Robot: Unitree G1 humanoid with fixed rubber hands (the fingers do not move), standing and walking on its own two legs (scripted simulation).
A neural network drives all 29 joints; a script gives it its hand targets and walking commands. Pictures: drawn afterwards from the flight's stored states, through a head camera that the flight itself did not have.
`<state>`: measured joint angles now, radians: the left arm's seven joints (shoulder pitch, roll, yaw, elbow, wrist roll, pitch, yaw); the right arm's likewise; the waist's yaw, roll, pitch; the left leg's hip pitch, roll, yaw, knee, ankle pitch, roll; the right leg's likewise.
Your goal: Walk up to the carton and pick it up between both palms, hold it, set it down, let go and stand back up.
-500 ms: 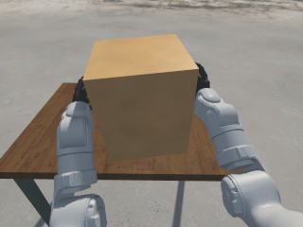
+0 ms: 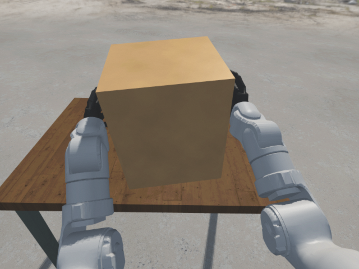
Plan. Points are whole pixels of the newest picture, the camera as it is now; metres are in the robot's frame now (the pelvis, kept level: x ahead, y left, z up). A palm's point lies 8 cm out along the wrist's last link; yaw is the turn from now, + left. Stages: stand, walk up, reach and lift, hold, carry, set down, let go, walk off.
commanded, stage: hold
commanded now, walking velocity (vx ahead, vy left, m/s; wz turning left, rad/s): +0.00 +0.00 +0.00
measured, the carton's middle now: (167, 113) +0.39 +0.00 +0.23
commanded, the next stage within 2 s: none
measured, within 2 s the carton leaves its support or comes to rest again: neither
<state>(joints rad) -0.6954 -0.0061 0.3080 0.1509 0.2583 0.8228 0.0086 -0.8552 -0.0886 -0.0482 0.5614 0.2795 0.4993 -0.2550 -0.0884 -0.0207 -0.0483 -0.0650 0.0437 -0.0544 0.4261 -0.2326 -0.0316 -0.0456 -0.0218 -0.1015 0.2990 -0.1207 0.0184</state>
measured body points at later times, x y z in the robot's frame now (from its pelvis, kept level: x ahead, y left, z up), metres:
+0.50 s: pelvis +0.00 -0.01 +0.00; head -0.06 +0.01 +0.45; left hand +0.38 +0.15 +0.23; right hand +0.39 -0.15 +0.25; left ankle +0.01 +0.13 -0.74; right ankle +0.04 -0.13 -0.74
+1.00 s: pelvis +0.00 +0.00 +0.00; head -0.07 +0.03 +0.44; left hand +0.38 +0.16 +0.23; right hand +0.38 -0.14 +0.25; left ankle +0.01 +0.13 -0.74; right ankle +0.04 -0.13 -0.74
